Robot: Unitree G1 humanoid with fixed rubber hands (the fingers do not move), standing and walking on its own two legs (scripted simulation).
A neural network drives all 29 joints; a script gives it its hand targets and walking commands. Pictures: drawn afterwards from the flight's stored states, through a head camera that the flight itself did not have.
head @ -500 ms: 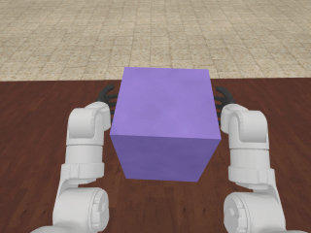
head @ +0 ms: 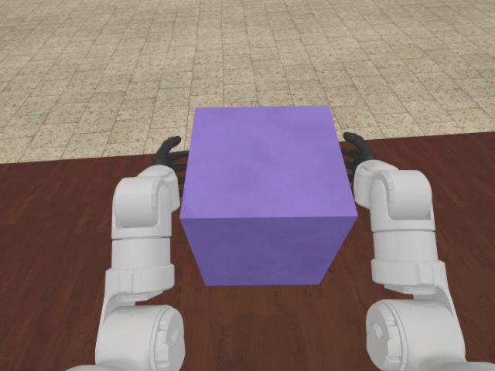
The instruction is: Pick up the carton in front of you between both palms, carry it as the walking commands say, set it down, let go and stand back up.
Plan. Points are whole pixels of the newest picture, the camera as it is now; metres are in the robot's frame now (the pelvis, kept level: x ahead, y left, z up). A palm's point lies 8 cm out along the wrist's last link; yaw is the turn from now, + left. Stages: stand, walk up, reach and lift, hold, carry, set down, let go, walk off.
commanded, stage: carry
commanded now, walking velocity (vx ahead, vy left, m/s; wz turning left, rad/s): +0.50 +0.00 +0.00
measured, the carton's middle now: (262, 203) +0.37 -0.02 +0.07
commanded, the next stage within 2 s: none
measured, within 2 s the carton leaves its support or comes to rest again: neither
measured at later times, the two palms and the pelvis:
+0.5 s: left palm (167, 99) +0.66 +0.17 +0.10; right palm (299, 92) +0.66 -0.13 +0.10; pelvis +0.30 +0.01 -0.04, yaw -2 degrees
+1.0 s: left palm (197, 54) +0.95 +0.13 +0.07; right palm (298, 52) +0.93 -0.17 +0.07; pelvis +0.58 +0.00 -0.07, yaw -1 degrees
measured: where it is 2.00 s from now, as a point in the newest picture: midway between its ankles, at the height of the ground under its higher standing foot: (251, 199)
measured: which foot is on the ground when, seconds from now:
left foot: up 0.00-0.46, down 0.48-1.00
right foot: down 0.00-0.50, up 0.52-1.00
